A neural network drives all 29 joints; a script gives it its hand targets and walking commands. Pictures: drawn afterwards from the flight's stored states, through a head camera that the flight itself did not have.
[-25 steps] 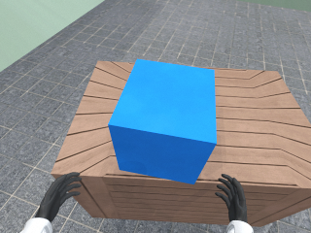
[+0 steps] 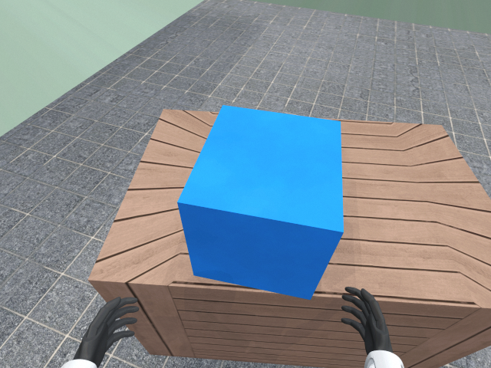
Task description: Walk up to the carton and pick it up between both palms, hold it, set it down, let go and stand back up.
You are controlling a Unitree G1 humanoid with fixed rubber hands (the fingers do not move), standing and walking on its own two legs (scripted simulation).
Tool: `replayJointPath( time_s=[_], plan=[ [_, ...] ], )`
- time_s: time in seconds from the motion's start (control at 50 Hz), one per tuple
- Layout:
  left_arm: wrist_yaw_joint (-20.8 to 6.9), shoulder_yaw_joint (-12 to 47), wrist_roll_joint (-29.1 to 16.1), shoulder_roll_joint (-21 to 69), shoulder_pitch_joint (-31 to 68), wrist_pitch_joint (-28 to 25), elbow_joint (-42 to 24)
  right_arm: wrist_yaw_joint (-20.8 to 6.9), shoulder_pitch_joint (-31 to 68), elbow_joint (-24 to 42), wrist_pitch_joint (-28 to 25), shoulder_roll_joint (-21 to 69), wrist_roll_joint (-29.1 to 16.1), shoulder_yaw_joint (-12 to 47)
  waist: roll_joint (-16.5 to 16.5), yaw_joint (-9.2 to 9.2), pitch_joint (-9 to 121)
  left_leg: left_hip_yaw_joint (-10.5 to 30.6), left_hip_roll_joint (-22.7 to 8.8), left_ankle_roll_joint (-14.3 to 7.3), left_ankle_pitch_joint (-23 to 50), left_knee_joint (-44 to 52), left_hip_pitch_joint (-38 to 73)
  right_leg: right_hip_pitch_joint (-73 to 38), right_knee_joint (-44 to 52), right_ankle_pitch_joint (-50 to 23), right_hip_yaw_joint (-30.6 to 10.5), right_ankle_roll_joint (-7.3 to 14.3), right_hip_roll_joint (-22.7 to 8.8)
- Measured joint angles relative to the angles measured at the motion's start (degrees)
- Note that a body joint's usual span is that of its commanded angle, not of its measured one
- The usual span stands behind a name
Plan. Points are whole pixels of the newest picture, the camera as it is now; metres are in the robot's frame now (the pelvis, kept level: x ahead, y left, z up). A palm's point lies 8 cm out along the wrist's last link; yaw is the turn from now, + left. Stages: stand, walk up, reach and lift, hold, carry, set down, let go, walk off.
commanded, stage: set down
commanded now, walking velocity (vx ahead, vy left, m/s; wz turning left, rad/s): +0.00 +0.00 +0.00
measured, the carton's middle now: (265, 200) +0.44 -0.03 -0.01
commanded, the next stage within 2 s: let go in 0.52 s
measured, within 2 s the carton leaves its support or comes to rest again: neither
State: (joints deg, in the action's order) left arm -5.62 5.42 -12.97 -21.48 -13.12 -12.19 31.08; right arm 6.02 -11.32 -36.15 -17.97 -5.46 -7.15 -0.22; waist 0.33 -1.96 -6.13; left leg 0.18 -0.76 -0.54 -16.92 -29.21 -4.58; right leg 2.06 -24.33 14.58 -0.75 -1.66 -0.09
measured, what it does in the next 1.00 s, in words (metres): stands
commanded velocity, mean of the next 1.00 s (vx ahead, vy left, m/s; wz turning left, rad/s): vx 0.00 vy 0.00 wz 0.00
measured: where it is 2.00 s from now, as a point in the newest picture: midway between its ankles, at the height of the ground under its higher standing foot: outside the picture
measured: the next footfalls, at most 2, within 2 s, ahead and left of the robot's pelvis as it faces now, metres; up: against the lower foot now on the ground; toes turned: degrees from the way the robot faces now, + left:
none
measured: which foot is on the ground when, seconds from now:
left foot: down 0.00-1.00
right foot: down 0.00-1.00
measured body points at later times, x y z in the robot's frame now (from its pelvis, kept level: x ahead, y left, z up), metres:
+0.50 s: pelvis +0.00 -0.01 +0.01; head -0.01 -0.01 +0.45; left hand +0.17 +0.22 -0.08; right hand +0.16 -0.23 -0.07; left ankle +0.00 +0.11 -0.74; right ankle +0.00 -0.14 -0.74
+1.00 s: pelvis +0.01 -0.02 +0.01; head +0.02 -0.01 +0.46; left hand +0.18 +0.21 -0.09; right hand +0.17 -0.24 -0.08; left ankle +0.00 +0.11 -0.74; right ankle +0.00 -0.14 -0.74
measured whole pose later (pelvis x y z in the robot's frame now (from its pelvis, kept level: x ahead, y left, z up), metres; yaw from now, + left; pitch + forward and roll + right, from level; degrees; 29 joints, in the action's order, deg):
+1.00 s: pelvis +0.01 -0.02 +0.01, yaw -2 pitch -5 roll +0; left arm 0.5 -1.0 -1.2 -11.5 -10.8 5.7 31.4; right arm -0.2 -9.6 -41.8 -11.3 -9.2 1.9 -1.7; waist -0.5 -0.4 -6.4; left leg -1.6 -1.6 0.8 -13.8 -22.0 -2.7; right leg 2.7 -21.2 13.1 -1.9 -0.3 0.5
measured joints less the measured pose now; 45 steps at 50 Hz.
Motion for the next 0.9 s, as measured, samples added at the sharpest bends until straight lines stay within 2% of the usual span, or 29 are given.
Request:
replayJointPath(
  time_s=[0.52,0.66,0.9],
  plan=[
    [4.01,-4.19,8.83,7.34,1.69,12.31,1.50,-3.75,-1.54,-1.61,6.36,-2.49,6.52,-1.25,-0.63,1.07,0.18,-1.28,-0.58,1.01,3.02,6.39,3.04,-1.19,3.37,-1.83,-1.02,1.02,0.46],
    [4.67,-5.07,9.83,8.11,1.84,14.05,0.64,-4.21,-1.46,-1.26,6.69,-2.87,7.60,-0.96,-0.57,1.08,0.14,-1.35,-0.66,1.20,3.10,6.72,2.68,-0.50,2.99,-1.55,-0.98,1.22,0.51],
    [5.96,-6.57,11.78,9.60,2.09,17.26,0.46,-5.84,0.83,-5.14,6.47,-3.78,8.88,-1.32,-0.60,1.22,-0.02,-1.68,-0.87,1.35,3.12,7.27,2.26,0.09,3.41,-1.60,-1.10,1.34,0.66]
  ],
)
